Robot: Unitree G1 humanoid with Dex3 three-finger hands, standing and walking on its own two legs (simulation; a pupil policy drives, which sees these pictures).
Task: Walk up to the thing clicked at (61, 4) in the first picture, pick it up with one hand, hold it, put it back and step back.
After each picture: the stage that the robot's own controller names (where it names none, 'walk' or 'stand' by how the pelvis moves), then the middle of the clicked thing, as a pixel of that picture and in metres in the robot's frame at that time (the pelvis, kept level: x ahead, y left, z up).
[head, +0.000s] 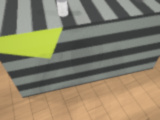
stand; (62, 6) +0.99 +0.17 -0.02
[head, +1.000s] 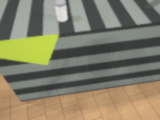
walk; (61, 10) +0.89 +0.20 -0.01
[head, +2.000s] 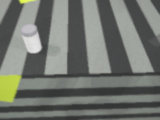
stand; (31, 39) +0.57 +0.26 +0.01
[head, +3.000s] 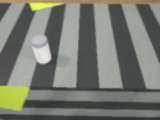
stand; (41, 49) +0.52 +0.22 +0.00
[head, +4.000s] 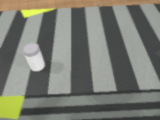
stand; (34, 57) +0.50 +0.24 -0.02
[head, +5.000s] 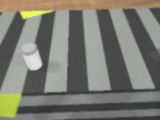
stand; (32, 56) +0.52 +0.26 -0.02
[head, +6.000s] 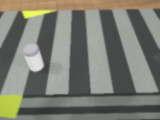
stand; (33, 57) +0.51 +0.25 -0.02
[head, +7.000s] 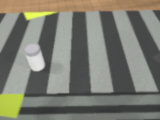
stand; (35, 57) +0.52 +0.25 -0.02
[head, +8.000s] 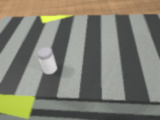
rise first; (47, 60) +0.50 +0.23 -0.02
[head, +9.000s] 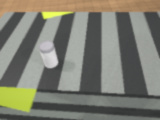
go down; (48, 54) +0.53 +0.23 -0.02
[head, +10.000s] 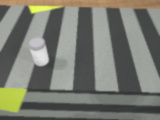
go down; (39, 51) +0.53 +0.21 -0.01
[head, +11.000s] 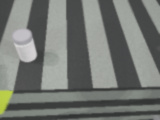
go down; (25, 46) +0.50 +0.21 +0.02
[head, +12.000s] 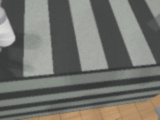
close in; out of the picture +0.52 +0.23 +0.05
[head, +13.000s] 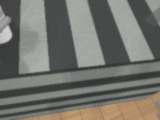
close; out of the picture +0.54 +0.23 +0.06
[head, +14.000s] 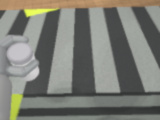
lift; (24, 62) +0.37 +0.20 +0.14
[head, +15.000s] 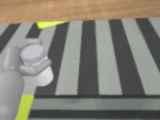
lift; (38, 65) +0.33 +0.16 +0.17
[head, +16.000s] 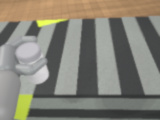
hold; (33, 63) +0.34 +0.17 +0.17
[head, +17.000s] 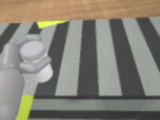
crouch; (37, 62) +0.34 +0.16 +0.18
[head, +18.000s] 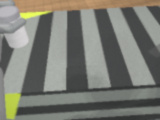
crouch; (13, 27) +0.47 +0.22 +0.20
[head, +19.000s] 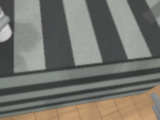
lower; out of the picture +0.54 +0.22 +0.06
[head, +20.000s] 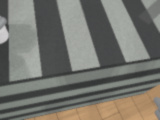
lower; out of the picture +0.54 +0.22 +0.06
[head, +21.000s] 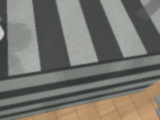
lower; out of the picture +0.54 +0.23 +0.07
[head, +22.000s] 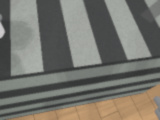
lower; out of the picture +0.54 +0.23 +0.07
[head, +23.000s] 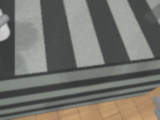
loosen; out of the picture +0.54 +0.22 +0.07
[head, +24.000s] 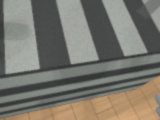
rise; out of the picture +0.54 +0.23 +0.07
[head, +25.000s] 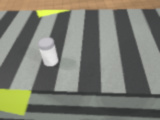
sink last; (48, 52) +0.53 +0.21 +0.02
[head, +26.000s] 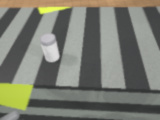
stand; (50, 48) +0.54 +0.21 +0.02
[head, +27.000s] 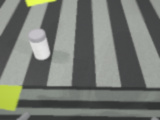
stand; (39, 44) +0.53 +0.21 +0.04
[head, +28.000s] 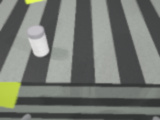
stand; (38, 41) +0.54 +0.22 +0.04
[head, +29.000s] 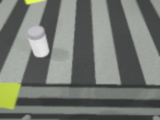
stand; (38, 42) +0.53 +0.21 +0.04
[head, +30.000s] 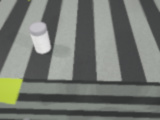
stand; (40, 38) +0.54 +0.21 +0.04
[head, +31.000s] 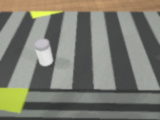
stand; (44, 52) +0.55 +0.22 -0.02
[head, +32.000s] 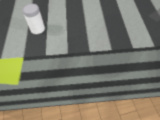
walk; (34, 19) +0.64 +0.24 +0.01
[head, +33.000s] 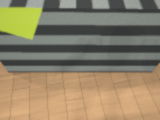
walk; out of the picture +0.98 +0.20 +0.01
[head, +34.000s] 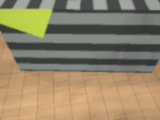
stand; out of the picture +1.15 +0.22 +0.00
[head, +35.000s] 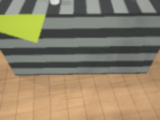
stand; out of the picture +1.12 +0.24 -0.02
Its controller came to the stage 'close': yes
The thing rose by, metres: 0.20
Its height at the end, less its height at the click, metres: +0.00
